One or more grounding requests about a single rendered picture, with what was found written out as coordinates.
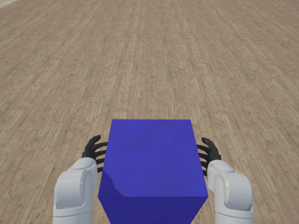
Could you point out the robot left forearm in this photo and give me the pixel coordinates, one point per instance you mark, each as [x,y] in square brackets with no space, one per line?
[73,195]

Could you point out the robot left hand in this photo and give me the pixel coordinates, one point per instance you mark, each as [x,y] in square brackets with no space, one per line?
[90,149]

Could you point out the carton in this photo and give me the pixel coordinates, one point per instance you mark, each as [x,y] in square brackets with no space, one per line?
[152,172]

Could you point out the robot right hand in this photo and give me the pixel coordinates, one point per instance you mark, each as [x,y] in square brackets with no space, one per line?
[212,153]

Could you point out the robot right forearm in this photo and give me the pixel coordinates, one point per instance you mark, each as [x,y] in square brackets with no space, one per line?
[233,195]

